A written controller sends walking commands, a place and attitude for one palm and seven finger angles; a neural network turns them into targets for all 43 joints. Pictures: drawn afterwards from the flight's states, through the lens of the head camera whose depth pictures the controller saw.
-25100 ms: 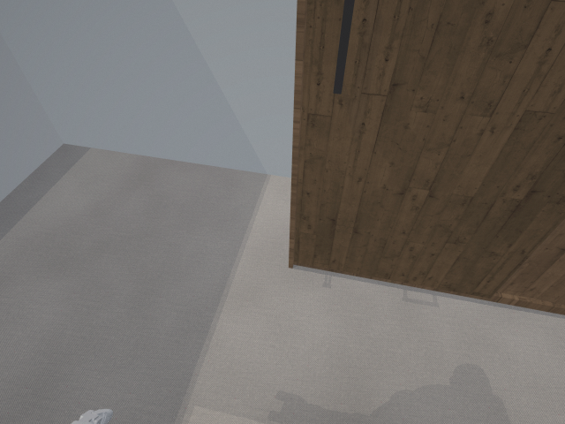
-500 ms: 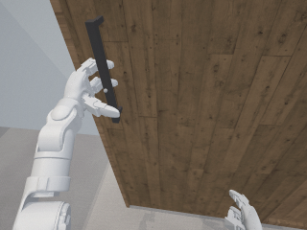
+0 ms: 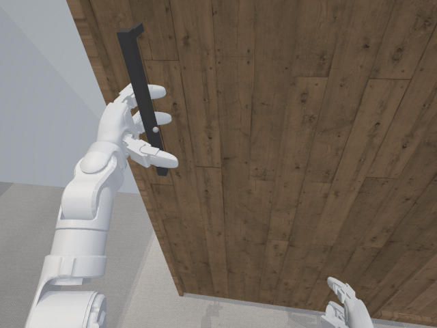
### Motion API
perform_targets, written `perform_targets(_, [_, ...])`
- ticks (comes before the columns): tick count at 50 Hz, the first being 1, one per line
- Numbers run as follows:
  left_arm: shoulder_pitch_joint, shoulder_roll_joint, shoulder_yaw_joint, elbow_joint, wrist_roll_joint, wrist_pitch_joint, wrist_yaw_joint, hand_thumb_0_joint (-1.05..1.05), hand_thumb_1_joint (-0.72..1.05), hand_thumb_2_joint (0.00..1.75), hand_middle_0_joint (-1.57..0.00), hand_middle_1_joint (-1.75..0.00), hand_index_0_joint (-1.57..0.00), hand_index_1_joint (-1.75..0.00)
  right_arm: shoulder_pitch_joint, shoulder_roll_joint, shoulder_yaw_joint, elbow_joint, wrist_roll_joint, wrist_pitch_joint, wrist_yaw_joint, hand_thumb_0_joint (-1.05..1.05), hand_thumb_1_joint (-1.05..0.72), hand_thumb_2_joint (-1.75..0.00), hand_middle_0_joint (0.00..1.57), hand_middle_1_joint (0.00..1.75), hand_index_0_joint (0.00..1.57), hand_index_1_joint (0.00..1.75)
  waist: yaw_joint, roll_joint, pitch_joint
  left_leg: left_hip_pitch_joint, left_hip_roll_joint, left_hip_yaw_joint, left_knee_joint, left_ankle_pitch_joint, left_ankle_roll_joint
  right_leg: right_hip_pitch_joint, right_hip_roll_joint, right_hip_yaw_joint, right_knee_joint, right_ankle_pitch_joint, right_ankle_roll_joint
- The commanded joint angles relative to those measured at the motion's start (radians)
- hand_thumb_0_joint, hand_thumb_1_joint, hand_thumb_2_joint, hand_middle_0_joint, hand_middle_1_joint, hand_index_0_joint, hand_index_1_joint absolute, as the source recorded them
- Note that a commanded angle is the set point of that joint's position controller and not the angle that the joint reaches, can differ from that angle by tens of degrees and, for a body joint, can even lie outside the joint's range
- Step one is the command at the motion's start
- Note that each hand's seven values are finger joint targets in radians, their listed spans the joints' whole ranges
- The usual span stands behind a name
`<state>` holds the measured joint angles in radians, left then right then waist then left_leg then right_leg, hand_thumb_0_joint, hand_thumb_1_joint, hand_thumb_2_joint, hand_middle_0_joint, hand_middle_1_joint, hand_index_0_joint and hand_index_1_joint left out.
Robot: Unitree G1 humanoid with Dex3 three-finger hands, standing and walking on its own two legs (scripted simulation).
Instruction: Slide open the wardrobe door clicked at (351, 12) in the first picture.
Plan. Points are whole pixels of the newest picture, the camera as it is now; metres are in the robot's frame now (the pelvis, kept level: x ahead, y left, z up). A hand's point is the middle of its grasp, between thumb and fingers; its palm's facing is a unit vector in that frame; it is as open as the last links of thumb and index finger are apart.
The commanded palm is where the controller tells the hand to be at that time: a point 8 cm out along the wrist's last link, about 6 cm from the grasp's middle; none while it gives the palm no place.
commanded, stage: slide the fingers in behind the handle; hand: left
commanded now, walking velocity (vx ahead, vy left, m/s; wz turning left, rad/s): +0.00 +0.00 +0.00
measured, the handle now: (152, 110) +0.43 +0.14 +0.23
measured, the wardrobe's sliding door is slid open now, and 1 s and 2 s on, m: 0.00 0.00 0.01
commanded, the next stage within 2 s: grip the handle and tug to test in 0.46 s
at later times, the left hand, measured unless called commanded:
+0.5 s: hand (157, 128) +0.37 +0.12 +0.23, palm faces -0.04 -1.00 -0.04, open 14.2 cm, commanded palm +0.35 +0.16 +0.23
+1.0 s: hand (156, 130) +0.37 +0.12 +0.23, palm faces -0.04 -1.00 -0.04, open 10.1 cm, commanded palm +0.34 +0.16 +0.23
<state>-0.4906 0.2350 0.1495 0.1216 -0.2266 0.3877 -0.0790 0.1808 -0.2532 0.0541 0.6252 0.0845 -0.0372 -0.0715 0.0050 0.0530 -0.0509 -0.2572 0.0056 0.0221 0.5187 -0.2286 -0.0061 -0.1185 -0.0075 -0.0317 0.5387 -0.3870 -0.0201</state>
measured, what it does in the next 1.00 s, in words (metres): stands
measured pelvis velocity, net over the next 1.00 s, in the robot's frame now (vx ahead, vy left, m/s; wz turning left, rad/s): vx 0.01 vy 0.00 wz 0.00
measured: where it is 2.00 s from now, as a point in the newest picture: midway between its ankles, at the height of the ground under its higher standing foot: outside the picture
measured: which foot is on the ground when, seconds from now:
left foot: down 0.00-1.00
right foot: down 0.00-1.00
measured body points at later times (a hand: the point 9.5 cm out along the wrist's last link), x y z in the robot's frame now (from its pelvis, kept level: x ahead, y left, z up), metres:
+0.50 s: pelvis +0.00 +0.00 +0.00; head -0.02 -0.03 +0.45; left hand +0.37 +0.18 +0.23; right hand +0.19 -0.22 -0.09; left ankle +0.03 +0.13 -0.73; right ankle -0.06 -0.10 -0.73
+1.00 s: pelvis +0.01 +0.00 +0.00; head -0.02 -0.03 +0.45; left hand +0.36 +0.18 +0.23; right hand +0.20 -0.22 -0.08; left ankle +0.03 +0.13 -0.73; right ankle -0.06 -0.10 -0.73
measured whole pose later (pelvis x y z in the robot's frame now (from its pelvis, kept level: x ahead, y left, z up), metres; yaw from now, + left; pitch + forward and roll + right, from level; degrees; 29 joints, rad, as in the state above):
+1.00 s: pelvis +0.01 +0.00 +0.00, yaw +0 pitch -2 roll +1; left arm -0.45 0.21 0.13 0.03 -0.21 0.41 -0.05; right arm 0.16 -0.25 0.05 0.61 0.08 -0.01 -0.06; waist 0.01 0.05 -0.05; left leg -0.25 0.00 0.02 0.52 -0.24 0.00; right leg -0.11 -0.01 -0.03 0.53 -0.40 -0.02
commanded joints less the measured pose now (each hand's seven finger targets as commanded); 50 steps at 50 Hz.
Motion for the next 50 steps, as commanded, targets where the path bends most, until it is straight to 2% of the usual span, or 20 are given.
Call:
perform_targets(1, [-0.452,0.121,0.007,-0.255,-0.016,-0.079,-0.017,0.00,-0.50,0.30,-0.30,-1.20,-0.30,-1.20,-0.175,-0.098,-0.038,-0.178,-0.003,-0.060,-0.004,0.00,-0.90,-0.90,0.20,0.30,0.20,0.30,-0.009,-0.059,-0.225,0.265,-0.005,-0.032,-0.007,0.224,0.058,-0.130,-0.007,-0.006,-0.089,0.441,0.008])
perform_targets(4, [-0.480,0.086,-0.026,-0.245,-0.014,-0.075,-0.014,0.00,-0.50,0.30,-0.30,-1.20,-0.30,-1.20,-0.175,-0.095,-0.038,-0.177,-0.002,-0.062,-0.004,0.00,-0.90,-0.90,0.20,0.30,0.20,0.30,-0.017,-0.074,-0.225,0.272,-0.004,-0.034,-0.008,0.205,0.059,-0.151,-0.003,-0.006,-0.089,0.414,0.010])
perform_targets(5, [-0.472,0.112,-0.009,-0.236,-0.012,-0.079,-0.010,0.00,-0.50,0.30,-0.30,-1.20,-0.30,-1.20,-0.171,-0.101,-0.040,-0.169,-0.003,-0.059,-0.007,0.00,-0.90,-0.90,0.20,0.30,0.20,0.30,-0.016,-0.089,-0.221,0.266,-0.001,-0.036,-0.008,0.204,0.060,-0.140,-0.004,-0.006,-0.095,0.413,0.010])
perform_targets(12, [-0.545,0.082,-0.042,-0.209,-0.005,-0.073,-0.008,0.00,-0.50,0.30,-0.30,-1.20,-0.30,-1.20,-0.167,-0.094,-0.037,-0.163,-0.001,-0.054,-0.008,0.00,-0.90,-0.90,0.20,0.30,0.20,0.30,-0.027,-0.049,-0.227,0.279,-0.007,-0.039,-0.009,0.196,0.059,-0.163,-0.003,-0.003,-0.095,0.388,0.006])
perform_targets(15, [-0.498,0.110,-0.007,-0.177,-0.007,-0.076,-0.007,0.00,-0.50,0.30,-0.30,-1.20,-0.30,-1.20,-0.164,-0.101,-0.039,-0.159,-0.005,-0.052,-0.008,0.00,-0.90,-0.90,0.20,0.30,0.20,0.30,-0.015,-0.093,-0.235,0.269,-0.003,-0.040,-0.009,0.216,0.060,-0.139,-0.004,-0.006,-0.093,0.416,0.006])
perform_targets(16, [-0.508,0.076,-0.038,-0.196,-0.009,-0.078,-0.012,0.00,-0.50,0.30,-0.30,-1.20,-0.30,-1.20,-0.167,-0.094,-0.036,-0.167,-0.004,-0.052,-0.006,0.00,-0.90,-0.90,0.20,0.30,0.20,0.30,-0.017,-0.071,-0.243,0.272,-0.007,-0.039,-0.009,0.219,0.060,-0.138,-0.005,-0.008,-0.087,0.421,0.005])
perform_targets(19, [-0.541,0.052,-0.063,-0.206,-0.004,-0.082,-0.009,0.00,-0.50,0.30,-0.30,-1.20,-0.30,-1.20,-0.166,-0.091,-0.037,-0.167,-0.002,-0.055,-0.002,0.00,-0.90,-0.90,0.20,0.30,0.20,0.30,-0.026,-0.065,-0.237,0.285,-0.005,-0.042,-0.006,0.216,0.057,-0.158,0.000,-0.011,-0.084,0.410,0.004])
perform_targets(22, [-0.500,0.096,-0.019,-0.223,-0.004,-0.087,-0.007,0.00,-0.50,0.30,-0.30,-1.20,-0.30,-1.20,-0.168,-0.095,-0.040,-0.173,-0.005,-0.054,-0.001,0.00,-0.90,-0.90,0.20,0.30,0.20,0.30,-0.013,-0.087,-0.260,0.284,-0.006,-0.040,-0.003,0.244,0.060,-0.130,-0.003,-0.009,-0.081,0.450,0.004])
perform_targets(24, [-0.504,0.067,-0.044,-0.234,-0.006,-0.086,-0.013,0.00,-0.50,0.30,-0.30,-1.20,-0.30,-1.20,-0.172,-0.091,-0.038,-0.176,-0.005,-0.055,0.002,0.00,-0.90,-0.90,0.20,0.30,0.20,0.30,-0.017,-0.082,-0.259,0.290,-0.005,-0.036,-0.004,0.240,0.059,-0.137,-0.002,-0.011,-0.079,0.449,0.006])
perform_targets(25, [-0.479,0.095,-0.022,-0.233,-0.006,-0.092,-0.010,0.00,-0.50,0.30,-0.30,-1.20,-0.30,-1.20,-0.167,-0.098,-0.039,-0.171,-0.007,-0.053,0.001,0.00,-0.90,-0.90,0.20,0.30,0.20,0.30,-0.011,-0.082,-0.255,0.281,-0.003,-0.041,-0.005,0.246,0.058,-0.121,-0.004,-0.012,-0.080,0.452,0.003])
perform_targets(26, [-0.469,0.080,-0.033,-0.235,-0.004,-0.089,-0.012,0.00,-0.50,0.30,-0.30,-1.20,-0.30,-1.20,-0.177,-0.092,-0.036,-0.179,-0.005,-0.050,0.002,0.00,-0.90,-0.90,0.20,0.30,0.20,0.30,-0.007,-0.059,-0.246,0.280,-0.005,-0.037,-0.005,0.245,0.058,-0.128,-0.004,-0.010,-0.080,0.449,0.002])
perform_targets(28, [-0.482,0.090,-0.024,-0.246,-0.007,-0.085,-0.012,0.00,-0.50,0.30,-0.30,-1.20,-0.30,-1.20,-0.175,-0.094,-0.036,-0.179,-0.006,-0.050,0.002,0.00,-0.90,-0.90,0.20,0.30,0.20,0.30,-0.013,-0.076,-0.248,0.283,-0.004,-0.036,-0.006,0.237,0.057,-0.131,-0.002,-0.010,-0.083,0.444,0.005])
perform_targets(34, [-0.413,0.106,0.002,-0.312,-0.011,-0.081,-0.013,0.00,-0.22,0.42,-0.33,-1.24,-0.33,-1.24,-0.186,-0.092,-0.036,-0.198,-0.008,-0.049,0.008,0.00,-0.90,-0.90,0.20,0.30,0.20,0.30,0.001,-0.072,-0.273,0.289,-0.004,-0.032,-0.002,0.275,0.056,-0.103,-0.003,-0.013,-0.071,0.493,0.006])
perform_targets(35, [-0.382,0.129,0.021,-0.307,-0.011,-0.083,-0.010,0.00,-0.17,0.44,-0.33,-1.25,-0.33,-1.25,-0.187,-0.097,-0.037,-0.192,-0.008,-0.046,0.007,0.00,-0.90,-0.90,0.20,0.30,0.20,0.30,0.007,-0.078,-0.259,0.276,-0.002,-0.034,-0.002,0.282,0.056,-0.091,-0.006,-0.012,-0.075,0.500,0.004])
perform_targets(38, [-0.398,0.095,-0.011,-0.332,-0.013,-0.072,-0.012,0.00,-0.03,0.50,-0.35,-1.27,-0.35,-1.27,-0.193,-0.091,-0.035,-0.198,-0.005,-0.045,0.007,0.00,-0.90,-0.90,0.20,0.30,0.20,0.30,-0.004,-0.070,-0.248,0.283,-0.003,-0.031,-0.003,0.266,0.055,-0.114,-0.001,-0.015,-0.076,0.481,0.006])
perform_targets(40, [-0.401,0.115,0.001,-0.314,-0.011,-0.064,-0.006,0.00,0.06,0.54,-0.36,-1.28,-0.36,-1.28,-0.192,-0.097,-0.036,-0.187,-0.005,-0.039,0.004,0.00,-0.90,-0.90,0.20,0.30,0.20,0.30,-0.004,-0.060,-0.222,0.273,-0.001,-0.033,-0.006,0.253,0.055,-0.117,-0.003,-0.013,-0.086,0.460,0.004])
perform_targets(44, [-0.415,0.083,-0.022,-0.347,-0.010,-0.054,-0.006,0.00,0.25,0.62,-0.38,-1.31,-0.38,-1.31,-0.193,-0.092,-0.038,-0.196,-0.007,-0.041,0.006,0.00,-0.90,-0.90,0.20,0.30,0.20,0.30,-0.007,-0.042,-0.257,0.300,-0.004,-0.034,0.002,0.285,0.054,-0.117,-0.001,-0.013,-0.073,0.490,0.004])
perform_targets(45, [-0.371,0.106,0.000,-0.331,-0.009,-0.055,-0.002,0.00,0.29,0.64,-0.38,-1.31,-0.38,-1.31,-0.190,-0.098,-0.039,-0.190,-0.008,-0.037,0.005,0.00,-0.90,-0.90,0.20,0.30,0.20,0.30,0.000,-0.059,-0.247,0.288,-0.001,-0.037,0.003,0.297,0.055,-0.105,-0.003,-0.015,-0.076,0.502,0.002])
perform_targets(47, [-0.399,0.073,-0.032,-0.352,-0.010,-0.053,-0.004,0.00,0.39,0.68,-0.40,-1.33,-0.40,-1.33,-0.194,-0.092,-0.038,-0.195,-0.006,-0.036,0.007,0.00,-0.90,-0.90,0.20,0.30,0.20,0.30,-0.008,-0.054,-0.260,0.296,-0.004,-0.035,0.004,0.298,0.054,-0.112,-0.001,-0.017,-0.070,0.504,0.003])
perform_targets(50, [-0.350,0.103,0.003,-0.339,-0.013,-0.053,-0.007,0.00,0.53,0.74,-0.41,-1.35,-0.41,-1.35,-0.192,-0.099,-0.040,-0.193,-0.011,-0.032,0.006,0.00,-0.90,-0.90,0.20,0.30,0.20,0.30,0.002,-0.102,-0.258,0.282,-0.003,-0.034,0.006,0.312,0.058,-0.091,-0.003,-0.017,-0.072,0.538,0.006])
